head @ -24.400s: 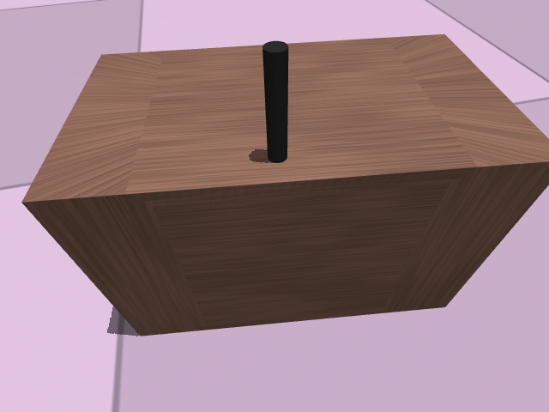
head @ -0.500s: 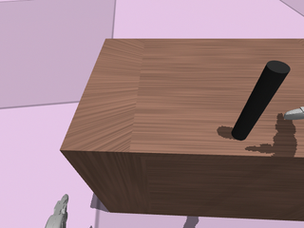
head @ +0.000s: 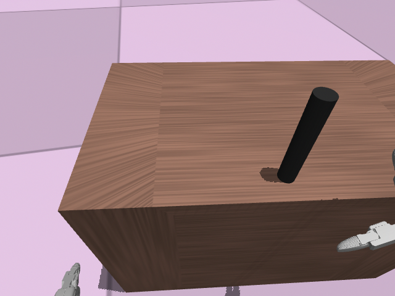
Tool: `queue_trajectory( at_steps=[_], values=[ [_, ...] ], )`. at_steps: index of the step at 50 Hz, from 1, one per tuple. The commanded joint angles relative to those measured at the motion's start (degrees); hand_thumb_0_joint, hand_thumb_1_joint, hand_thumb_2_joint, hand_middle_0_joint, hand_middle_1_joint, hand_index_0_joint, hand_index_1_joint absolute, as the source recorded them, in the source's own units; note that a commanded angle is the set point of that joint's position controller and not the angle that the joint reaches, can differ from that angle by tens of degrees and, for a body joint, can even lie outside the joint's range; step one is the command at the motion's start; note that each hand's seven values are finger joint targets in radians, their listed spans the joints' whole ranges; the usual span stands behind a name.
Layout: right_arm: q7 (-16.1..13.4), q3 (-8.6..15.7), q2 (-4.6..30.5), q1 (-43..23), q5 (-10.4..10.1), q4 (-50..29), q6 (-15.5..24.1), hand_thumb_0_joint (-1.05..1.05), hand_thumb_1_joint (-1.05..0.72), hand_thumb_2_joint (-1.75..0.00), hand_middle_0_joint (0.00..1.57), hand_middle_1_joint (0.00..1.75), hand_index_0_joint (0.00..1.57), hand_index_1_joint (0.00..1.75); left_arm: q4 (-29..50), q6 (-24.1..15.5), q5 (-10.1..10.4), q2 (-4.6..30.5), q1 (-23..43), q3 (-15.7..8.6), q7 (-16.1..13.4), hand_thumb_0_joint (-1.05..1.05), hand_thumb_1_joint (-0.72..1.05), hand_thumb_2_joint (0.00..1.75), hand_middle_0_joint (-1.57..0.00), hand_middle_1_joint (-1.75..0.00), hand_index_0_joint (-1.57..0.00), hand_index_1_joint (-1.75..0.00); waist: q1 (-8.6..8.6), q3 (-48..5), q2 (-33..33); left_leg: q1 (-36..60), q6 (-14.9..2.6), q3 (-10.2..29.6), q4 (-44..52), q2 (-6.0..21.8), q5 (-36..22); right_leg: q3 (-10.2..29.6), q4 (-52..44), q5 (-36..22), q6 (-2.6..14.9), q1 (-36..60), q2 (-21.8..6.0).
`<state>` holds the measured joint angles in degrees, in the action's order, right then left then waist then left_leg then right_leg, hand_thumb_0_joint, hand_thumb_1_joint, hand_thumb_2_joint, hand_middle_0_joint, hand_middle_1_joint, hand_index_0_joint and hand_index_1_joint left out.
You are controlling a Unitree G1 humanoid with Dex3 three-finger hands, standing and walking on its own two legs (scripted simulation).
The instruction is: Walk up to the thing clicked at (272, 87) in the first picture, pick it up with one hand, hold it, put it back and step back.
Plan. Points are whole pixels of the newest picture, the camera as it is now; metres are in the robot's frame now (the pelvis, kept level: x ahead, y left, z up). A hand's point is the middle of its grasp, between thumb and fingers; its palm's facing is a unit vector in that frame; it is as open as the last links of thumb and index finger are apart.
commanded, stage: sink last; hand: right
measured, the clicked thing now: (302, 142) +0.40 -0.23 +0.10
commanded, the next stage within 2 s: home in 0.54 s
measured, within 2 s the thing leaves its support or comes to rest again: neither
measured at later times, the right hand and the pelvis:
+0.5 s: hand (391, 241) +0.16 -0.24 +0.16, palm faces +0.40 +0.78 -0.48, open 17.4 cm; pelvis -0.02 +0.02 +0.00, yaw -1 degrees
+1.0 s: hand (313, 272) +0.17 -0.19 +0.02, palm faces +0.17 +0.95 -0.25, open 17.4 cm; pelvis +0.00 +0.01 +0.00, yaw -1 degrees
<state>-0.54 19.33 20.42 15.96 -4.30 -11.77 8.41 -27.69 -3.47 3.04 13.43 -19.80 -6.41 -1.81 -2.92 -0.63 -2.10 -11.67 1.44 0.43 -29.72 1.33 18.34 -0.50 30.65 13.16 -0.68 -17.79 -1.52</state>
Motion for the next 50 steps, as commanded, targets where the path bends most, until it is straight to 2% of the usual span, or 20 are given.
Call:
queue_trajectory(
  at_steps=[1, 2, 5, 9, 11, 13, 15, 16, 19, 22, 27, 29, 32, 33, 36, 37, 41, 46, 49, 50],
  values=[
    [-2.7, 10.0, 14.7, 0.9, -0.6, -22.0, 5.9, 0.0, 0.52, -0.05, 0.06, 0.05, 0.05, 0.05, 11.8, -3.3, -0.7, 8.4, 6.7, -4.2, -1.7, 0.0, -0.52, 0.05, -0.06, -0.05, -0.06, -0.05, -1.24, -9.1, -2.2, 1.4, -1.35, -3.6, 4.4, -1.4, -13.3, -1.8, -3.9, -11.7, 1.11, 7.7, 1.3],
    [-2.9, 10.9, 14.0, 4.9, -0.6, -20.1, 5.9, 0.0, 0.52, -0.05, 0.06, 0.06, 0.05, 0.06, 12.1, -3.4, -1.0, 9.6, 6.0, -6.2, -2.1, 0.0, -0.52, 0.05, -0.06, -0.05, -0.06, -0.05, -0.73, -7.7, -0.8, 1.2, -1.27, -3.5, 4.7, -1.4, -12.6, -1.9, -3.9, -10.9, 1.27, 7.3, 1.5],
    [-2.5, 6.6, 8.7, 10.6, -0.6, -21.7, 6.6, 0.0, 0.54, -0.05, 0.06, 0.06, 0.05, 0.06, 12.7, -3.6, -1.3, 10.0, 5.5, -7.1, -2.4, 0.0, -0.52, 0.04, -0.06, -0.05, -0.06, -0.05, 0.03, -5.2, 0.4, -0.3, -1.27, -3.8, 5.5, -1.5, -10.1, -2.0, -4.9, -8.4, 1.43, 8.2, 1.2],
    [-1.5, 1.3, 4.6, 9.4, -0.1, -21.9, 7.7, 0.0, 0.53, -0.06, 0.05, 0.06, 0.05, 0.06, 8.3, -3.7, -0.9, 4.1, 3.2, -2.6, -1.9, 0.0, -0.52, 0.04, -0.06, -0.05, -0.06, -0.05, 1.56, 3.1, 1.3, -5.2, -1.32, -3.9, 7.6, -1.5, -2.4, -1.9, -7.2, -1.5, 1.38, 7.1, 1.3],
    [-1.3, 1.7, 6.1, 6.8, 0.2, -23.6, 8.6, 0.0, 0.53, -0.06, 0.05, 0.06, 0.05, 0.06, 8.6, -4.4, -1.2, 7.0, 4.4, -5.5, -2.3, 0.0, -0.51, 0.04, -0.06, -0.05, -0.06, -0.05, 2.52, 4.1, 1.6, -7.4, -1.22, -3.4, 8.5, -1.1, 1.3, -2.1, -7.8, 1.8, 1.24, 7.9, 1.5],
    [-0.8, 1.0, 4.7, 6.7, 0.3, -23.3, 9.6, 0.0, 0.53, -0.06, 0.05, 0.06, 0.05, 0.06, 8.8, -5.0, -1.4, 5.2, 4.4, -3.9, -2.1, 0.0, -0.51, 0.04, -0.06, -0.06, -0.06, -0.05, 2.26, 3.5, 3.9, -7.6, -0.93, -2.9, 9.0, -0.6, 1.5, -2.1, -7.5, 1.1, 1.31, 8.8, 1.9],
    [-1.4, 7.7, 10.6, 8.3, 0.3, -21.1, 10.2, 0.0, 0.53, -0.05, 0.05, 0.06, 0.06, 0.06, 10.5, -5.6, -1.8, 9.7, 3.6, -7.9, -2.7, 0.0, -0.51, 0.04, -0.06, -0.06, -0.06, -0.05, 1.49, 1.7, 4.5, -6.0, -0.76, -2.4, 9.3, -0.1, 0.3, -2.3, -7.1, -0.5, 1.37, 9.3, 2.2],
    [-1.3, 7.3, 10.2, 8.7, 0.3, -21.2, 10.8, 0.0, 0.53, -0.06, 0.05, 0.06, 0.05, 0.06, 10.6, -5.6, -1.9, 8.0, 3.6, -6.2, -2.3, 0.0, -0.51, 0.04, -0.06, -0.06, -0.06, -0.05, 0.82, 1.8, 4.3, -5.3, -0.59, -1.9, 9.7, 0.5, 0.2, -2.4, -6.6, -0.8, 1.26, 9.0, 2.6],
    [-1.5, 10.0, 11.0, 8.7, 0.2, -17.0, 11.6, 0.0, 0.55, -0.05, 0.05, 0.06, 0.05, 0.06, 6.0, -5.6, -2.1, 7.2, 4.4, -7.1, -2.0, 0.0, -0.52, 0.05, -0.05, -0.05, -0.05, -0.05, -0.14, 3.6, 2.0, -5.1, -0.75, -0.8, 10.6, 1.0, 2.2, -2.5, -7.1, 0.1, 1.13, 7.8, 2.9],
    [-1.8, 12.4, 12.4, 7.4, 0.2, -15.1, 12.3, 0.0, 0.57, -0.05, 0.05, 0.06, 0.05, 0.06, 4.5, -6.1, -2.2, 9.6, 9.2, -9.3, -1.9, 0.0, -0.53, 0.05, -0.05, -0.05, -0.05, -0.05, -0.86, 1.9, 1.5, -4.1, -0.92, -1.5, 9.9, 0.5, 0.1, -2.0, -7.4, -1.3, 1.13, 8.4, 2.6],
    [-1.3, 4.5, 6.0, 5.6, 0.7, -17.2, 14.6, 0.0, 0.53, -0.06, 0.05, 0.06, 0.05, 0.06, 3.4, -7.1, -1.9, 1.2, 15.1, -0.8, -1.2, 0.0, -0.54, 0.06, -0.06, -0.05, -0.05, -0.05, -1.49, -0.6, 1.0, -2.0, -1.08, -2.1, 9.0, -0.1, -3.9, -1.8, -7.4, -5.2, 0.97, 9.4, 1.9],
    [-1.3, 3.4, 5.4, 3.6, 1.0, -17.8, 15.0, 0.0, 0.49, -0.07, 0.05, 0.06, 0.06, 0.06, 6.0, -7.6, -2.1, 3.6, 15.9, -1.8, -1.7, 0.0, -0.54, 0.07, -0.06, -0.05, -0.05, -0.06, -0.82, -3.2, 4.1, -0.5, -0.73, -2.7, 8.3, -0.6, -7.0, -1.6, -7.5, -7.4, 1.1, 11.1, 1.7],
    [-1.7, 7.2, 10.3, 7.3, 1.2, -17.3, 15.1, 0.0, 0.5, -0.07, 0.05, 0.06, 0.05, 0.06, 9.1, -6.7, -2.6, 9.9, 8.0, -6.5, -2.6, 0.0, -0.54, 0.08, -0.06, -0.06, -0.05, -0.06, -0.21, -5.3, 5.2, 1.5, -0.6, -3.4, 8.4, -0.7, -9.8, -1.8, -8.0, -9.1, 1.32, 13.3, 2.0],
    [-1.5, 6.7, 9.6, 10.2, 1.1, -16.1, 14.8, 0.0, 0.53, -0.07, 0.05, 0.06, 0.05, 0.06, 9.5, -6.3, -2.5, 10.6, 5.3, -6.6, -2.5, 0.0, -0.46, 0.16, -0.12, -0.14, -0.12, -0.14, -0.22, -4.4, 5.7, 1.6, -0.58, -3.7, 8.3, -0.8, -10.7, -1.9, -8.3, -9.5, 1.42, 13.1, 2.0],
    [-0.8, 4.4, 5.5, 12.8, 0.6, -15.0, 14.6, 0.0, 0.55, -0.06, 0.05, 0.05, 0.05, 0.05, 10.9, -5.8, -1.5, 4.2, 4.1, -1.6, -1.2, 0.0, -0.22, 0.4, -0.12, -0.18, -0.13, -0.18, -1.01, -1.5, 3.6, 2.4, -0.69, -4.2, 8.6, -0.8, -11.8, -2.4, -8.9, -10.6, 1.51, 12.2, 2.1],
    [-0.4, 2.0, 3.4, 12.8, 0.5, -13.8, 14.3, 0.0, 0.57, -0.05, 0.05, 0.05, 0.05, 0.05, 9.8, -5.4, -1.2, 3.4, 3.7, -1.6, -1.0, 0.0, -0.14, 0.48, -0.13, -0.19, -0.13, -0.19, -0.39, -0.3, 2.1, 1.2, -0.87, -4.2, 8.9, -1.0, -10.8, -2.7, -9.3, -9.8, 1.42, 12.0, 2.2],
    [0.9, -4.6, -0.3, 13.6, 0.4, -8.1, 12.1, 0.0, 0.54, -0.06, 0.05, 0.05, 0.05, 0.05, 6.3, -4.4, -0.4, -2.1, 7.2, 4.9, 0.5, 0.0, 0.18, 0.57, -0.14, -0.2, -0.14, -0.2, 0.22, 5.3, -0.1, -1.7, -1.21, -4.2, 9.6, -1.2, -8.1, -3.0, -10.2, -6.6, 1.51, 9.0, 1.9],
    [1.2, -8.5, -1.2, 12.8, 1.1, -1.4, 10.4, 0.0, 0.52, -0.07, 0.06, 0.06, 0.06, 0.06, -0.3, -4.4, -1.1, 3.8, 10.4, 0.1, 0.1, 0.0, 0.58, 0.8, -0.18, -0.27, -0.18, -0.27, 2.31, 2.9, -1.5, -3.8, -1.63, -4.5, 7.3, -1.7, -8.0, -2.1, -9.2, -5.4, 1.22, 9.0, 1.2],
    [0.4, -7.5, 0.7, 10.0, 2.1, -2.0, 9.7, 0.0, 0.58, -0.04, 0.05, 0.05, 0.05, 0.05, 4.4, -5.2, -2.3, 8.7, 12.2, -3.9, -1.1, 0.0, 0.82, 0.86, -0.19, -0.29, -0.19, -0.29, 3.33, -7.4, 1.7, -0.8, -1.23, -4.4, 6.4, -1.5, -14.0, -1.5, -7.3, -11.7, 1.35, 14.6, 1.1],
    [0.0, -8.0, -0.1, 11.2, 2.4, 2.6, 8.7, 0.0, 0.61, -0.01, 0.05, 0.04, 0.05, 0.04, 7.7, -5.5, -2.3, 7.4, 12.9, -2.0, -1.1, 0.0, 0.89, 0.9, -0.2, -0.3, -0.2, -0.3, 3.25, -8.8, 4.5, 0.3, -1.15, -4.5, 6.4, -1.6, -14.6, -1.2, -7.0, -12.6, 1.47, 15.0, 1.0]
  ],
)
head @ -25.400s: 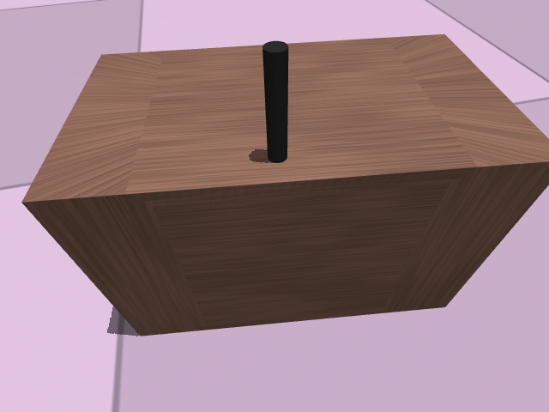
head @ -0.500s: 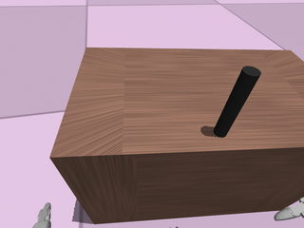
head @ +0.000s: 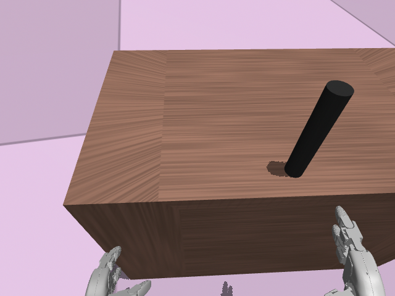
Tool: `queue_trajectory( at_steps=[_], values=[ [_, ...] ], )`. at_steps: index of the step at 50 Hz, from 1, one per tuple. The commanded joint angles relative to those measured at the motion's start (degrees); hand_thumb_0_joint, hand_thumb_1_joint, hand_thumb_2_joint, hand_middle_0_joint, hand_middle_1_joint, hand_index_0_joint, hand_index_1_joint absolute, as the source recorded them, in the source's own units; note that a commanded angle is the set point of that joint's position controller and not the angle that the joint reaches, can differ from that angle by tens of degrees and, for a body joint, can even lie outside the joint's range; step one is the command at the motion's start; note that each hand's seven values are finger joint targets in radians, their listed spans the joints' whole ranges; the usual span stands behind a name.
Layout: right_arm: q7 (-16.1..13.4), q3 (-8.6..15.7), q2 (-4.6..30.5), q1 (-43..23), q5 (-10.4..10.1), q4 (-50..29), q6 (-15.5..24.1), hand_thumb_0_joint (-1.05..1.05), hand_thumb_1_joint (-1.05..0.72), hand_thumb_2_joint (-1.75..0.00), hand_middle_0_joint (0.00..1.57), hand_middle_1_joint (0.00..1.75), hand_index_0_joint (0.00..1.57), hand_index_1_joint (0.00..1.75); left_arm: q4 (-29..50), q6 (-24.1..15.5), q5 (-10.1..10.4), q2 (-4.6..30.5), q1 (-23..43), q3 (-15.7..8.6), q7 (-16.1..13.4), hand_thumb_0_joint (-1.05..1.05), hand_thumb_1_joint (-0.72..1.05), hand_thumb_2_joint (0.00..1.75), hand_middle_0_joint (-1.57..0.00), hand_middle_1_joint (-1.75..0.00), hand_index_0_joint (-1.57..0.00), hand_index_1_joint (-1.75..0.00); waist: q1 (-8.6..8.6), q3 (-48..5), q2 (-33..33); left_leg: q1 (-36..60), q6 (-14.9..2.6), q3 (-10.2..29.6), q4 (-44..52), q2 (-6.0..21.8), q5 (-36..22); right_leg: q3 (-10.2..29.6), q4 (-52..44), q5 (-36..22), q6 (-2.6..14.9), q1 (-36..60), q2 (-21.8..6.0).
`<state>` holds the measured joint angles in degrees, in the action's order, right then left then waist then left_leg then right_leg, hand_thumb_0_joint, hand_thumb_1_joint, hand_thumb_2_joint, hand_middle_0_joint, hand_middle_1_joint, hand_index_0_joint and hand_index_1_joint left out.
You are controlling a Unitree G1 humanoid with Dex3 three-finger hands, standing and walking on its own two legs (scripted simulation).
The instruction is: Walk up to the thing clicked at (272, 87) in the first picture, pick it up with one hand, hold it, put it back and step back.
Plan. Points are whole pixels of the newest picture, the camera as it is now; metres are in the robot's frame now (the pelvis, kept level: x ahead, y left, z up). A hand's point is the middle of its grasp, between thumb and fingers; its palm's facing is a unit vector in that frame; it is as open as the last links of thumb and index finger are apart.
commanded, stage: home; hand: right
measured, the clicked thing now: (312, 136) +0.40 -0.23 +0.10
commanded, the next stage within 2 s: none
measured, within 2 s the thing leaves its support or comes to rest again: neither
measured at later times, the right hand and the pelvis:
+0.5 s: hand (289, 269) +0.20 -0.18 -0.10, palm faces +0.10 +0.97 -0.23, open 17.5 cm; pelvis +0.01 +0.00 +0.00, yaw +1 degrees
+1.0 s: hand out of the picture +0.11 -0.26 -0.14, palm faces -0.07 +0.92 -0.39, open 17.5 cm; pelvis +0.01 -0.01 +0.00, yaw +2 degrees
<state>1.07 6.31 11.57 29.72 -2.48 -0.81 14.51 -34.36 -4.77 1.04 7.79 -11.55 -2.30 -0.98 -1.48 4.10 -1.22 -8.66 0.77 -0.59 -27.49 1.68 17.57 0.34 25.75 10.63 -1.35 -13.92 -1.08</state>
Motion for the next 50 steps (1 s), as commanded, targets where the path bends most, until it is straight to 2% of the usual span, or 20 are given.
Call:
queue_trajectory(
  at_steps=[1, 4, 5, 7, 9, 11, 13, 17, 18, 19, 20, 24, 25, 32, 34, 35, 38, 41, 45, 50],
  values=[
    [-2.0, 4.0, 8.5, -4.1, 0.7, -8.6, 2.1, 0.0, 0.61, -0.01, 0.05, 0.04, 0.05, 0.04, 13.7, -4.0, -0.5, 13.0, 4.3, -6.4, -2.3, 0.0, 0.9, 0.9, -0.2, -0.3, -0.2, -0.3, 1.66, -15.5, 2.4, -2.1, -0.42, -3.3, 3.6, -1.9, -16.8, -1.8, -1.5, -13.1, 2.19, 12.2, 0.6],
    [-3.0, 0.4, 6.2, -7.1, 1.3, 2.2, 0.1, 0.0, 0.61, 0.0, 0.04, 0.04, 0.04, 0.04, 10.3, -2.9, -0.3, 8.3, 5.3, -1.8, -3.0, 0.0, 0.9, 0.9, -0.2, -0.3, -0.2, -0.3, 1.58, -11.1, 4.4, -3.6, -0.01, -3.0, 3.9, -1.5, -16.7, -2.0, -1.1, -12.9, 2.36, 9.9, 0.5],
    [-2.7, -2.6, 2.5, -5.9, 1.6, 10.7, -1.0, 0.0, 0.61, 0.0, 0.04, 0.03, 0.04, 0.03, 10.2, -2.9, 0.0, 2.9, 7.0, 3.5, -2.5, 0.0, 0.9, 0.9, -0.2, -0.3, -0.2, -0.3, 1.29, -7.9, 5.4, -4.3, -0.01, -2.8, 4.3, -1.5, -13.9, -2.2, -1.2, -9.9, 2.48, 6.7, 0.6],
    [-2.8, -4.3, 2.1, -13.3, 1.9, 13.6, -1.0, 0.0, 0.61, 0.0, 0.04, 0.04, 0.04, 0.04, 9.7, -2.7, 0.1, 3.8, 10.5, 2.6, -3.0, 0.0, 0.9, 0.9, -0.2, -0.3, -0.2, -0.3, 1.63, -8.4, 4.2, -5.5, -0.39, -2.3, 4.3, -1.4, -10.2, -2.7, -1.6, -6.1, 2.18, 5.3, 0.8],
    [-2.9, -4.0, 4.1, -15.4, 2.3, 16.1, -1.2, 0.0, 0.56, -0.04, 0.05, 0.05, 0.05, 0.05, 7.5, -2.0, -0.1, 6.6, 6.5, 1.1, -3.4, 0.0, 0.9, 0.9, -0.2, -0.3, -0.2, -0.3, 2.27, -8.3, 1.2, -7.2, -0.8, -1.7, 4.6, -1.1, -7.7, -3.3, -1.9, -3.5, 1.91, 5.6, 1.2],
    [-3.3, -3.4, 5.0, -15.5, 2.2, 17.5, -1.8, 0.0, 0.56, -0.05, 0.05, 0.05, 0.05, 0.05, 7.2, -1.7, -0.2, 5.8, 4.3, 2.2, -3.3, 0.0, 0.9, 0.9, -0.2, -0.3, -0.2, -0.3, 1.63, -12.3, -1.4, -4.6, -0.73, -1.9, 3.6, -1.0, -12.9, -3.3, -1.3, -8.3, 1.74, 7.2, 1.4],
    [-3.9, -0.6, 8.7, -15.4, 2.1, 20.1, -3.4, 0.0, 0.55, -0.05, 0.05, 0.05, 0.05, 0.05, 7.1, -1.3, -0.3, 9.1, 2.5, -0.1, -3.6, 0.0, 0.9, 0.9, -0.2, -0.3, -0.2, -0.3, 1.62, -13.7, -2.8, -3.3, -0.32, -1.9, 2.8, -1.1, -17.9, -3.4, -0.6, -12.7, 1.76, 8.0, 1.4],
    [-4.3, -0.4, 8.6, -20.9, 1.9, 22.9, -5.3, 0.0, 0.58, -0.03, 0.05, 0.05, 0.05, 0.05, 6.9, -0.4, -0.3, 9.5, 4.7, -0.7, -3.1, 0.0, 0.9, 0.9, -0.2, -0.3, -0.2, -0.3, 1.6, -12.0, -4.2, -3.1, -0.52, -1.9, 3.2, -1.5, -17.6, -3.3, -0.9, -12.6, 1.4, 7.3, 0.8],
    [-6.0, 4.2, 10.0, -21.0, 1.9, 23.4, -5.0, 0.0, 0.55, -0.05, 0.05, 0.05, 0.05, 0.05, 3.5, 0.3, -1.1, 11.2, 2.5, 0.2, -3.1, 0.0, 0.9, 0.9, -0.2, -0.3, -0.2, -0.3, -0.52, -9.1, -3.3, -3.0, -0.75, -1.8, 3.5, -2.0, -14.8, -3.3, -1.0, -9.3, 1.52, 4.9, 1.0],
    [-5.8, -0.1, 6.4, -19.0, 1.9, 24.3, -5.2, 0.0, 0.54, -0.06, 0.05, 0.05, 0.05, 0.05, 4.7, 0.5, -0.8, 10.4, 3.2, 0.6, -3.0, 0.0, 0.9, 0.9, -0.2, -0.3, -0.2, -0.3, 0.85, -7.7, -1.9, -3.5, -0.62, -1.6, 3.9, -2.0, -14.1, -3.7, -1.4, -8.0, 1.76, 4.9, 0.9],
    [-5.6, -2.0, 3.9, -19.1, 1.6, 25.2, -5.3, 0.0, 0.54, -0.06, 0.05, 0.05, 0.05, 0.05, 5.2, 0.5, -0.7, 9.7, 3.5, 1.0, -2.9, 0.0, 0.9, 0.9, -0.2, -0.3, -0.2, -0.3, 0.93, -7.6, -0.7, -3.6, -0.59, -1.8, 4.3, -2.1, -13.0, -3.7, -1.5, -6.8, 1.73, 4.6, 0.8],
    [-5.8, -4.2, 2.5, -17.8, 1.5, 24.4, -5.8, 0.0, 0.56, -0.05, 0.05, 0.05, 0.05, 0.05, 5.3, 1.2, -0.5, 11.0, 3.8, 0.1, -2.7, 0.0, 0.9, 0.9, -0.2, -0.3, -0.2, -0.3, 0.56, -8.4, 0.8, -4.0, -0.5, -1.7, 4.2, -2.0, -14.7, -3.9, -1.3, -8.5, 1.9, 5.2, 0.9],
    [-5.7, -5.3, 1.3, -18.3, 1.3, 25.9, -6.0, 0.0, 0.55, -0.05, 0.05, 0.05, 0.05, 0.05, 5.2, 1.6, -0.5, 11.1, 3.1, 0.0, -2.7, 0.0, 0.9, 0.9, -0.2, -0.3, -0.2, -0.3, 1.38, -9.6, 4.1, -3.8, -0.23, -1.9, 3.8, -2.2, -16.2, -3.6, -0.8, -9.8, 2.21, 5.8, 0.6],
    [-6.8, -2.3, 5.9, -23.7, 1.6, 21.6, -5.8, 0.0, 0.57, -0.04, 0.05, 0.05, 0.05, 0.05, 4.4, 3.5, -0.3, 11.5, 3.3, -0.4, -3.0, 0.0, 0.9, 0.9, -0.2, -0.3, -0.2, -0.3, 0.77, -13.4, 4.2, -2.4, 0.41, -1.3, 3.1, -1.8, -20.0, -3.8, -0.2, -12.6, 2.42, 7.9, 0.8],
    [-6.9, -2.5, 5.0, -22.7, 1.7, 23.3, -6.4, 0.0, 0.58, -0.03, 0.05, 0.05, 0.05, 0.05, 4.2, 3.8, -0.2, 11.4, 3.3, -0.1, -3.2, 0.0, 0.9, 0.9, -0.2, -0.3, -0.2, -0.3, 0.68, -12.9, 2.0, -3.2, -0.19, -1.3, 3.1, -2.0, -17.7, -3.8, -0.7, -11.2, 2.08, 8.2, 0.7],
    [-5.1, -0.7, 19.0, -15.2, 5.6, 34.7, -8.2, 0.0, 0.55, -0.05, 0.05, 0.05, 0.05, 0.05, -1.9, 3.0, -4.1, 20.3, 0.8, -2.7, -1.6, 0.0, 0.9, 0.9, -0.2, -0.3, -0.2, -0.3, 1.46, -13.8, -1.4, -2.6, -1.48, 3.1, -0.4, 4.1, -23.7, 0.9, 4.2, -20.2, 3.7, 9.1, -4.8],
    [-3.7, -1.0, 17.1, -15.9, 5.0, 36.9, -9.5, 0.0, 0.57, -0.04, 0.05, 0.05, 0.05, 0.05, -3.8, 2.7, -3.7, 19.3, -0.4, -2.2, -0.1, 0.0, 0.9, 0.9, -0.2, -0.3, -0.2, -0.3, 1.6, -16.1, -0.6, 0.5, -2.52, 3.0, -1.5, 4.4, -26.9, 0.9, 4.9, -22.2, 3.78, 8.2, -5.4],
    [-2.5, -3.0, 16.3, -18.1, 4.3, 40.5, -9.9, 0.0, 0.55, -0.05, 0.05, 0.05, 0.05, 0.05, -6.8, 2.5, -2.7, 20.0, 1.7, -1.4, 0.8, 0.0, 0.9, 0.9, -0.2, -0.3, -0.2, -0.3, 1.66, -9.8, 1.3, -2.5, -2.47, 4.1, 1.5, 4.2, -19.8, 1.2, 3.1, -14.1, 3.48, 5.3, -5.3],
    [-2.0, -3.7, 17.9, -19.5, 4.3, 45.3, -10.7, 0.0, 0.56, -0.04, 0.05, 0.05, 0.05, 0.05, -10.4, 2.9, -2.6, 21.0, 3.3, -0.9, 1.1, 0.0, 0.9, 0.9, -0.2, -0.3, -0.2, -0.3, 1.96, -4.7, 1.9, -5.5, -2.59, 5.2, 4.8, 4.1, -15.2, 1.9, 0.7, -9.3, 3.22, 5.0, -5.3],
    [-1.7, -4.2, 19.9, -20.4, 3.8, 50.2, -11.5, 0.0, 0.58, -0.03, 0.05, 0.05, 0.05, 0.05, -15.1, 3.2, -2.4, 22.7, 4.0, -0.3, 1.1, 0.0, 0.9, 0.9, -0.2, -0.3, -0.2, -0.3, 1.91, -4.1, 2.0, -3.5, -2.33, 6.0, 6.8, 4.2, -13.2, 2.2, -2.1, -7.5, 3.26, 6.2, -5.3]
  ],
)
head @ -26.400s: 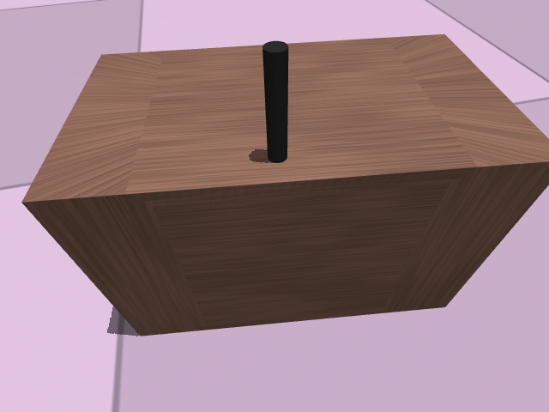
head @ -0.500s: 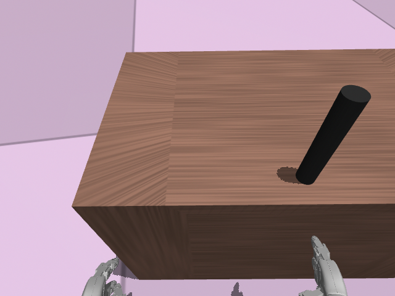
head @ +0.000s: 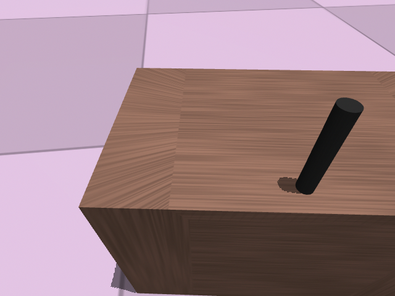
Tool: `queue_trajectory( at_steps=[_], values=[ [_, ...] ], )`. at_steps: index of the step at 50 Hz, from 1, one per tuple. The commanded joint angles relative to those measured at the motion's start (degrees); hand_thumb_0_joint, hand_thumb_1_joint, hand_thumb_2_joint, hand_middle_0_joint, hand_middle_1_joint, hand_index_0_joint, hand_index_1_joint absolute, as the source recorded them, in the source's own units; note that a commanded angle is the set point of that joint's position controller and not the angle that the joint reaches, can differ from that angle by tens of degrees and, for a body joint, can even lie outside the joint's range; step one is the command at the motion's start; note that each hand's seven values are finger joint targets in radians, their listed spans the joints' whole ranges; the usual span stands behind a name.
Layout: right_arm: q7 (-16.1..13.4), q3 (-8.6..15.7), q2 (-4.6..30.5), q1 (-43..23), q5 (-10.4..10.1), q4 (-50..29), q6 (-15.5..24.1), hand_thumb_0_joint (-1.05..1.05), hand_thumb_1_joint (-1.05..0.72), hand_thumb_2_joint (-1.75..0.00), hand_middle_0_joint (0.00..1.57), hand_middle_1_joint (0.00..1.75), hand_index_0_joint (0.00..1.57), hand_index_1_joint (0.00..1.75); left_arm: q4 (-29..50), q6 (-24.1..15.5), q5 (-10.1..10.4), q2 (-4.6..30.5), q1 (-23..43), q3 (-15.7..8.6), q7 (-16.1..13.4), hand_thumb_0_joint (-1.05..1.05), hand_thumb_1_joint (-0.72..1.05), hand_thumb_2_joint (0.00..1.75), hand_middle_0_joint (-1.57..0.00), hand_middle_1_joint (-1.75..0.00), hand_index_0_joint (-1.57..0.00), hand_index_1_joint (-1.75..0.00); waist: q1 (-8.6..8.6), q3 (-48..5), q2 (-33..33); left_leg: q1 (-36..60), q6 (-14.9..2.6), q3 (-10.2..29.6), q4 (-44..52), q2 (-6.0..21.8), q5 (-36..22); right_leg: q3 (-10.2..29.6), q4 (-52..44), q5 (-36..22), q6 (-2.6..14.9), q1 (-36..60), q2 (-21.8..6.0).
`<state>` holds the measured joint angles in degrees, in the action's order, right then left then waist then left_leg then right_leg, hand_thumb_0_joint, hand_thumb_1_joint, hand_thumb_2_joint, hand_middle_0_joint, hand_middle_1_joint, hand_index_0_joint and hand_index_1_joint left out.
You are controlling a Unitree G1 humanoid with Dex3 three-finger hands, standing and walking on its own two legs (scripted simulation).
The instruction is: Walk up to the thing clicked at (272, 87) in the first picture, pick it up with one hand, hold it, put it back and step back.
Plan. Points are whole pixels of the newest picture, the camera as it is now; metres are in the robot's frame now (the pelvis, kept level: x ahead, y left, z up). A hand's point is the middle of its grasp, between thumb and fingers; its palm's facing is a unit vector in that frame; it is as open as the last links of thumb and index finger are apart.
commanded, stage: home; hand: right
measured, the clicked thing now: (323, 153) +0.38 -0.24 +0.10
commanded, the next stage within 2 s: stand in 1.52 s
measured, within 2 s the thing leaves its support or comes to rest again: neither
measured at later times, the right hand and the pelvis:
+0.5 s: hand out of the picture +0.02 -0.27 -0.15, palm faces -0.07 +0.94 -0.34, open 17.4 cm; pelvis -0.02 -0.01 +0.01, yaw +0 degrees
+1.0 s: hand out of the picture +0.05 -0.27 -0.15, palm faces -0.06 +0.94 -0.35, open 17.3 cm; pelvis -0.01 -0.02 +0.01, yaw +0 degrees
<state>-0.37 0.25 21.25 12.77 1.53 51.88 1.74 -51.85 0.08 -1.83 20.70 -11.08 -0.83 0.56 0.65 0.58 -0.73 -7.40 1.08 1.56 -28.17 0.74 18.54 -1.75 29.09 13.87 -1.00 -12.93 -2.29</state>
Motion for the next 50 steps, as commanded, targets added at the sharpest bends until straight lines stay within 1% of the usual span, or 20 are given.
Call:
queue_trajectory(
  at_steps=[1, 2, 4, 8, 9, 10, 11, 13, 15, 18, 21, 27, 28, 33, 37, 45, 46, 48, 49, 50],
  values=[
    [-0.2, 1.7, 10.4, -4.1, -0.2, -1.6, 1.2, 0.0, 0.57, -0.04, 0.05, 0.05, 0.05, 0.05, 1.5, -1.6, 0.4, 10.2, 3.6, -1.7, -0.4, 0.0, 0.9, 0.9, -0.2, -0.3, -0.2, -0.3, -0.01, -0.8, 1.1, -4.2, -2.55, 4.1, 7.8, 5.2, -13.7, 4.1, -6.0, -9.7, 3.03, 5.5, -4.2],
    [-0.2, 1.7, 10.9, -3.8, -0.3, -0.7, 0.9, 0.0, 0.57, -0.04, 0.05, 0.05, 0.05, 0.05, 0.8, -1.5, 0.5, 10.6, 4.5, -1.6, -0.5, 0.0, 0.9, 0.9, -0.2, -0.3, -0.2, -0.3, -0.48, 0.0, 0.9, -5.3, -2.64, 4.1, 8.5, 5.0, -11.0, 4.6, -7.0, -7.7, 2.98, 5.9, -4.3],
    [-0.1, 1.4, 11.3, -3.9, -0.2, 0.9, 0.6, 0.0, 0.55, -0.05, 0.05, 0.05, 0.05, 0.05, -0.9, -1.4, 0.6, 11.4, 4.8, -1.5, -0.5, 0.0, 0.9, 0.9, -0.2, -0.3, -0.2, -0.3, -0.4, 0.9, 0.1, -5.3, -2.69, 4.1, 9.4, 4.9, -8.4, 5.2, -8.7, -4.0, 3.09, 5.5, -4.3],
    [0.2, 1.1, 12.5, -3.5, -0.3, 3.5, 0.4, 0.0, 0.56, -0.05, 0.05, 0.05, 0.05, 0.05, -3.4, -1.5, 0.7, 12.5, 4.4, -1.1, -0.3, 0.0, 0.9, 0.9, -0.2, -0.3, -0.2, -0.3, -0.26, 1.5, 1.1, -5.4, -2.74, 4.4, 10.9, 4.8, -4.8, 6.0, -11.0, 0.7, 2.82, 5.5, -4.4],
    [0.1, 1.1, 12.6, -3.4, -0.3, 4.0, 0.3, 0.0, 0.55, -0.05, 0.05, 0.05, 0.05, 0.05, -4.0, -1.5, 0.7, 12.7, 4.5, -1.1, -0.3, 0.0, 0.9, 0.9, -0.2, -0.3, -0.2, -0.3, -0.4, 0.5, 0.9, -4.5, -2.84, 4.1, 10.9, 4.9, -5.2, 6.3, -11.1, -0.1, 3.0, 5.9, -4.7],
    [0.2, 1.0, 12.6, -3.3, -0.3, 4.5, 0.2, 0.0, 0.56, -0.04, 0.05, 0.05, 0.05, 0.05, -4.4, -1.5, 0.7, 13.1, 4.8, -1.1, -0.3, 0.0, 0.9, 0.9, -0.2, -0.3, -0.2, -0.3, -0.32, 1.3, 0.2, -5.1, -2.69, 4.2, 11.0, 4.6, -4.3, 6.5, -11.8, 1.9, 2.83, 5.2, -4.6],
    [0.2, 1.0, 12.9, -3.3, -0.3, 4.7, 0.2, 0.0, 0.55, -0.05, 0.05, 0.05, 0.05, 0.05, -4.8, -1.5, 0.7, 13.0, 4.9, -1.0, -0.3, 0.0, 0.9, 0.9, -0.2, -0.3, -0.2, -0.3, -0.48, 0.9, 0.9, -5.0, -2.94, 4.1, 10.9, 4.8, -4.3, 6.6, -11.8, 1.0, 2.87, 6.0, -4.8],
    [0.2, 0.9, 12.7, -3.1, -0.3, 5.3, 0.1, 0.0, 0.55, -0.05, 0.05, 0.05, 0.05, 0.05, -5.8, -1.5, 0.7, 13.4, 4.8, -1.0, -0.3, 0.0, 0.9, 0.9, -0.2, -0.3, -0.2, -0.3, -0.48, 1.2, 0.0, -4.7, -2.88, 4.2, 11.1, 4.7, -3.9, 6.9, -12.5, 2.7, 2.86, 5.1, -4.8],
    [0.2, 0.8, 12.5, -3.0, -0.3, 6.0, 0.1, 0.0, 0.55, -0.05, 0.05, 0.05, 0.05, 0.05, -6.7, -1.5, 0.9, 13.5, 4.3, -1.0, -0.3, 0.0, 0.9, 0.9, -0.2, -0.3, -0.2, -0.3, -0.22, 1.2, -0.1, -4.3, -3.02, 4.4, 11.2, 4.9, -3.7, 6.9, -12.7, 2.1, 2.76, 5.0, -4.7],
    [0.2, 0.8, 12.4, -2.5, -0.4, 6.7, 0.2, 0.0, 0.54, -0.06, 0.05, 0.05, 0.05, 0.05, -7.4, -1.7, 1.0, 13.2, 4.5, -1.0, -0.3, 0.0, 0.9, 0.9, -0.2, -0.3, -0.2, -0.3, -0.47, 0.6, 0.0, -3.1, -2.87, 4.3, 11.2, 5.0, -6.2, 6.9, -12.8, 0.1, 2.82, 5.2, -4.8],
    [0.1, 0.8, 12.4, -2.6, -0.4, 7.2, 0.0, 0.0, 0.56, -0.05, 0.05, 0.05, 0.05, 0.05, -8.1, -1.5, 1.1, 12.8, 4.7, -1.0, -0.4, 0.0, 0.9, 0.9, -0.2, -0.3, -0.2, -0.3, -0.21, 1.4, 0.4, -4.4, -2.92, 4.4, 11.5, 5.1, -4.6, 7.0, -13.0, 1.2, 2.71, 5.4, -4.7],
    [0.0, 0.9, 12.1, -3.0, -0.5, 7.4, -0.1, 0.0, 0.54, -0.06, 0.05, 0.05, 0.05, 0.05, -9.2, -1.4, 1.0, 12.7, 4.7, -1.1, -0.4, 0.0, 0.9, 0.9, -0.2, -0.3, -0.2, -0.3, -0.09, 1.6, 0.2, -4.2, -2.73, 4.5, 12.2, 5.3, -4.6, 6.6, -12.7, 1.1, 2.56, 5.1, -4.6],
    [-0.1, 0.9, 12.2, -3.2, -0.5, 7.4, -0.1, 0.0, 0.55, -0.05, 0.05, 0.05, 0.05, 0.05, -9.3, -1.5, 1.1, 12.4, 4.7, -1.0, -0.4, 0.0, 0.9, 0.9, -0.2, -0.3, -0.2, -0.3, -0.07, 0.5, 0.4, -3.3, -2.83, 4.5, 11.9, 5.6, -6.2, 6.6, -12.5, -1.2, 2.67, 5.7, -4.8],
    [-0.2, 0.8, 12.0, -3.7, -0.7, 7.6, 0.0, 0.0, 0.52, -0.07, 0.05, 0.06, 0.05, 0.06, -9.9, -1.5, 1.3, 12.5, 5.1, -1.1, -0.5, 0.0, 0.9, 0.9, -0.2, -0.3, -0.2, -0.3, -0.25, -0.1, 0.5, -2.5, -2.47, 4.3, 12.1, 5.7, -9.2, 6.1, -11.7, -6.2, 2.62, 6.7, -4.7],
    [-0.3, 0.8, 12.0, -4.2, -0.8, 7.8, -0.1, 0.0, 0.55, -0.05, 0.05, 0.05, 0.05, 0.05, -10.0, -1.4, 1.3, 12.3, 5.5, -1.0, -0.5, 0.0, 0.9, 0.9, -0.2, -0.3, -0.2, -0.3, -0.14, 0.3, 0.6, -2.1, -2.35, 4.1, 12.0, 5.9, -9.3, 6.1, -12.1, -5.0, 2.59, 6.0, -4.8],
    [-0.3, 0.9, 11.8, -4.8, -0.9, 8.0, -0.2, 0.0, 0.5, -0.08, 0.06, 0.06, 0.06, 0.06, -10.4, -1.6, 1.4, 12.3, 6.2, -1.1, -0.7, 0.0, 0.9, 0.9, -0.2, -0.3, -0.2, -0.3, -0.45, -1.1, 0.0, -1.1, -2.15, 3.4, 11.7, 6.0, -11.6, 6.0, -11.8, -10.6, 2.48, 8.0, -5.1],
    [-0.3, 0.8, 11.9, -4.5, -0.9, 8.3, -0.2, 0.0, 0.53, -0.06, 0.05, 0.05, 0.05, 0.05, -10.4, -1.6, 1.4, 12.3, 6.0, -1.1, -0.7, 0.0, 0.9, 0.9, -0.2, -0.3, -0.2, -0.3, -0.26, -0.8, 0.2, -1.1, -1.96, 3.5, 12.0, 5.9, -11.6, 6.0, -11.9, -9.9, 2.4, 7.9, -5.1],
    [-0.4, 1.0, 12.2, -5.2, -0.8, 8.2, -0.2, 0.0, 0.54, -0.06, 0.05, 0.05, 0.05, 0.05, -10.4, -1.6, 1.4, 12.3, 6.3, -1.1, -0.7, 0.0, 0.9, 0.9, -0.2, -0.3, -0.2, -0.3, -0.42, -1.5, 0.8, 0.1, -1.95, 3.5, 11.8, 6.3, -12.8, 6.0, -11.5, -11.5, 2.6, 7.7, -5.2],
    [-0.4, 0.9, 11.9, -5.1, -0.8, 8.1, -0.2, 0.0, 0.51, -0.08, 0.06, 0.06, 0.06, 0.06, -10.3, -1.6, 1.4, 11.9, 6.4, -1.0, -0.7, 0.0, 0.9, 0.9, -0.2, -0.3, -0.2, -0.3, -0.33, -1.4, 1.1, -0.6, -1.96, 3.4, 11.9, 6.3, -13.1, 5.6, -11.4, -12.1, 2.45, 8.2, -5.0],
    [-0.4, 1.0, 12.0, -5.3, -0.9, 8.3, -0.2, 0.0, 0.52, -0.07, 0.05, 0.06, 0.05, 0.06, -10.5, -1.5, 1.4, 12.3, 6.5, -1.1, -0.8, 0.0, 0.9, 0.9, -0.2, -0.3, -0.2, -0.3, -0.24, -1.1, 0.5, -0.7, -1.92, 3.6, 12.0, 6.2, -12.8, 5.6, -11.6, -11.0, 2.4, 8.4, -5.0]
  ],
)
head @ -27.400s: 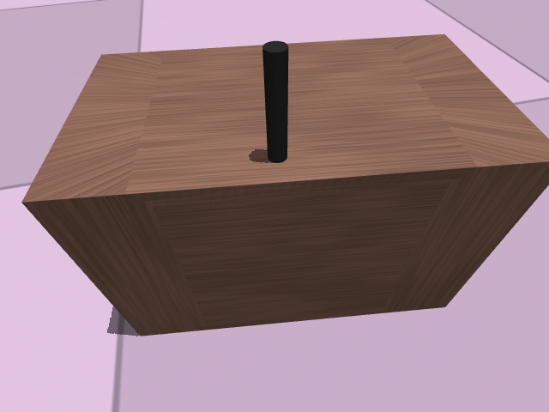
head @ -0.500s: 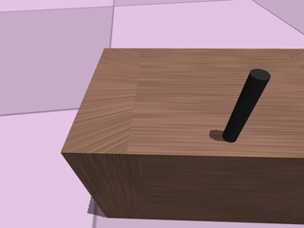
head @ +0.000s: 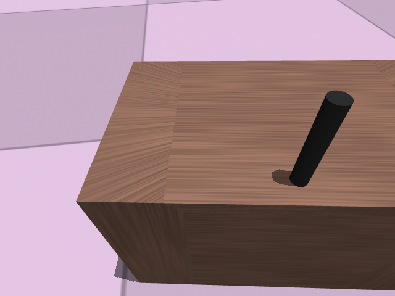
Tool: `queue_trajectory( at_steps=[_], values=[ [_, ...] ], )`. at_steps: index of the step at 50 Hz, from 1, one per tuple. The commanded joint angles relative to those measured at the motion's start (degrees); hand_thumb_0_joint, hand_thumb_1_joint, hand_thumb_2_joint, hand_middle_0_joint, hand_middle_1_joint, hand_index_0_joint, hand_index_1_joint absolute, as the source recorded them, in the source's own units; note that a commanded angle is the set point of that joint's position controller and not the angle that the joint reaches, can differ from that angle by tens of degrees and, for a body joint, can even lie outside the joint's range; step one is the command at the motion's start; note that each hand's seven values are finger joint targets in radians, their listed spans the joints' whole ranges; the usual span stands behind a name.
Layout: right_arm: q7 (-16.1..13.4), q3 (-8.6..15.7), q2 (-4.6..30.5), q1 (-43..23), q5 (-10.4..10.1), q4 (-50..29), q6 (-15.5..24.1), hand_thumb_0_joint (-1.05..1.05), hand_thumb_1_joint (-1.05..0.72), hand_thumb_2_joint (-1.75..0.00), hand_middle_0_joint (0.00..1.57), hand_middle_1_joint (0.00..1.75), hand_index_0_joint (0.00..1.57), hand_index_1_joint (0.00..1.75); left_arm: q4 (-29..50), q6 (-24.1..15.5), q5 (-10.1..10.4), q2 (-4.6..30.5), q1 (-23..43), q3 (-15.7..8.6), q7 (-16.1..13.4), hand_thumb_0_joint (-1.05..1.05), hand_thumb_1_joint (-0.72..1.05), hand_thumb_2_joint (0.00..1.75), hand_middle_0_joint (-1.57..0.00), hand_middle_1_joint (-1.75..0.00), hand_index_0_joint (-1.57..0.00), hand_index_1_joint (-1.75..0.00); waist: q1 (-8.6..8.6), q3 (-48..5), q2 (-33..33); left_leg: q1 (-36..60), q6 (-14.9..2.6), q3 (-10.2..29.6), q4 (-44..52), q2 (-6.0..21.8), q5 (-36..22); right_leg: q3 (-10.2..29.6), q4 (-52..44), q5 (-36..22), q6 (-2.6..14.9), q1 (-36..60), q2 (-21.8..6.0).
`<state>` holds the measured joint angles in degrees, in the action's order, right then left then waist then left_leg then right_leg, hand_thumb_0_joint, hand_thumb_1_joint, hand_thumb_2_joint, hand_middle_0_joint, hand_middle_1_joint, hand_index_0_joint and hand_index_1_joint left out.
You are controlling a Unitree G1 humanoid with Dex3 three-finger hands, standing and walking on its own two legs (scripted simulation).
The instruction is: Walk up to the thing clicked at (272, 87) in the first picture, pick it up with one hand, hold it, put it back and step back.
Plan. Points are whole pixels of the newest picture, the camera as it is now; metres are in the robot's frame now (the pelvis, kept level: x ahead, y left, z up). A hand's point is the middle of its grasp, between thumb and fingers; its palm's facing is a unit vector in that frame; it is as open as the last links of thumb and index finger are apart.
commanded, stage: home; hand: right
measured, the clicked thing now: (315, 146) +0.40 -0.22 +0.09
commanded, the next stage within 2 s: stand in 0.52 s
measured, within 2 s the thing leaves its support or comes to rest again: neither
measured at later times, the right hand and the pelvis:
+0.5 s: hand out of the picture +0.07 -0.26 -0.16, palm faces -0.04 +0.94 -0.35, open 17.3 cm; pelvis +0.00 +0.00 +0.00, yaw +0 degrees
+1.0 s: hand out of the picture +0.05 -0.26 -0.16, palm faces -0.03 +0.94 -0.34, open 10.5 cm; pelvis +0.00 +0.00 +0.00, yaw -1 degrees
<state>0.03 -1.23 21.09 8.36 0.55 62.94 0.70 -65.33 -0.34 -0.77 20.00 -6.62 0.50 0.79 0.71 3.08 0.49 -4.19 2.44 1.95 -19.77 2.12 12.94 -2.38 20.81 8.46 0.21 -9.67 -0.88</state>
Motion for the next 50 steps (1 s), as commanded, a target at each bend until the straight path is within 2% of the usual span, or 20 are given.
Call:
queue_trajectory(
  at_steps=[1, 6, 14, 26, 31, 33, 34, 41, 48, 50],
  values=[
    [-0.8, 2.4, 11.9, -1.0, 0.2, -2.9, 0.8, 0.0, 0.53, -0.06, 0.05, 0.05, 0.05, 0.05, 3.0, -1.1, 0.3, 12.8, 2.0, -2.4, -0.9, 0.0, 0.9, 0.9, -0.2, -0.3, -0.2, -0.3, -0.42, -4.1, -1.1, -3.3, -3.25, 2.9, 3.4, 4.9, -7.2, 6.4, -3.3, -6.0, 1.28, 4.6, -6.6],
    [-0.7, 2.5, 11.9, -0.9, 0.2, -2.6, 0.7, 0.0, 0.52, -0.07, 0.05, 0.06, 0.05, 0.06, 3.0, -1.1, 0.3, 13.0, 2.4, -2.5, -1.0, 0.0, 0.9, 0.9, -0.2, -0.3, -0.2, -0.3, -0.31, -3.3, -1.3, -3.9, -3.18, 2.9, 3.9, 4.8, -5.8, 6.6, -4.0, -3.5, 1.17, 4.7, -6.5],
    [-0.9, 2.6, 12.1, -1.2, 0.2, -2.6, 0.9, 0.0, 0.53, -0.06, 0.05, 0.06, 0.05, 0.06, 3.2, -1.1, 0.3, 12.7, 2.6, -2.5, -1.0, 0.0, 0.9, 0.9, -0.2, -0.3, -0.2, -0.3, -0.48, -5.0, -0.1, -2.8, -3.2, 2.8, 3.8, 5.4, -9.0, 6.4, -2.7, -9.0, 1.4, 5.9, -6.8],
    [-0.9, 2.8, 12.0, -1.0, 0.2, -2.3, 0.8, 0.0, 0.51, -0.08, 0.06, 0.06, 0.06, 0.06, 3.3, -1.1, 0.4, 12.7, 2.7, -2.5, -1.0, 0.0, 0.9, 0.9, -0.2, -0.3, -0.2, -0.3, -0.36, -3.7, -0.8, -3.0, -3.23, 2.6, 4.8, 5.4, -6.3, 6.6, -3.4, -6.2, 1.34, 4.8, -6.7],
    [-0.6, 2.9, 11.6, -1.0, 0.2, -2.3, 0.7, 0.0, 0.49, -0.09, 0.06, 0.06, 0.06, 0.06, 3.2, -1.1, 0.2, 13.0, 2.7, -2.6, -1.0, 0.0, 0.9, 0.9, -0.2, -0.3, -0.2, -0.3, -0.39, -2.7, -1.1, -3.8, -3.16, 2.4, 5.1, 4.9, -3.8, 6.8, -4.6, -2.0, 1.22, 4.4, -6.4],
    [-0.6, 2.9, 11.5, -0.7, 0.2, -2.4, 0.6, 0.0, 0.33, -0.25, 0.2, 0.22, 0.2, 0.22, 3.3, -1.2, 0.3, 13.0, 2.6, -2.7, -1.0, 0.0, 0.9, 0.9, -0.2, -0.3, -0.2, -0.3, -0.46, -2.7, -0.8, -4.0, -3.24, 2.5, 5.2, 4.9, -3.7, 6.9, -4.4, -3.3, 1.25, 4.4, -6.5],
    [-0.6, 3.0, 11.7, -1.2, 0.2, -2.4, 0.6, 0.0, 0.25, -0.33, 0.2, 0.3, 0.2, 0.3, 3.4, -1.2, 0.3, 13.2, 2.5, -2.8, -1.0, 0.0, 0.9, 0.9, -0.2, -0.3, -0.2, -0.3, -0.38, -2.6, -0.8, -3.5, -3.21, 2.5, 5.3, 4.9, -3.6, 6.9, -4.5, -2.6, 1.24, 3.6, -6.4],
    [-0.6, 3.1, 11.5, -0.6, 0.3, -2.3, 0.6, 0.0, -0.31, -0.89, 0.2, 0.3, 0.2, 0.3, 3.6, -1.1, 0.3, 13.2, 2.5, -2.8, -0.9, 0.0, 0.9, 0.9, -0.2, -0.3, -0.2, -0.3, -0.33, -2.0, -0.9, -4.4, -3.18, 2.6, 5.3, 4.9, -2.1, 7.5, -5.0, 0.6, 1.37, 3.1, -6.4],
    [-0.5, 3.2, 11.5, -0.8, 0.2, -2.4, 0.6, 0.0, -0.87, -0.9, 0.2, 0.3, 0.2, 0.3, 3.5, -1.1, 0.2, 13.1, 2.2, -2.8, -0.9, 0.0, 0.9, 0.9, -0.2, -0.3, -0.2, -0.3, -0.4, -3.0, -1.2, -3.4, -3.32, 2.6, 5.0, 5.0, -2.7, 7.3, -4.8, 0.2, 1.34, 3.0, -6.3],
    [-0.5, 3.2, 11.5, -0.8, 0.2, -2.4, 0.6, 0.0, -0.9, -0.9, 0.2, 0.3, 0.2, 0.3, 3.6, -1.3, 0.2, 12.9, 2.2, -2.8, -0.9, 0.0, 0.9, 0.9, -0.2, -0.3, -0.2, -0.3, -0.5, -3.8, -1.1, -3.1, -3.33, 2.4, 4.4, 5.0, -3.8, 7.4, -4.5, -2.5, 1.34, 3.9, -6.5]
  ],
)
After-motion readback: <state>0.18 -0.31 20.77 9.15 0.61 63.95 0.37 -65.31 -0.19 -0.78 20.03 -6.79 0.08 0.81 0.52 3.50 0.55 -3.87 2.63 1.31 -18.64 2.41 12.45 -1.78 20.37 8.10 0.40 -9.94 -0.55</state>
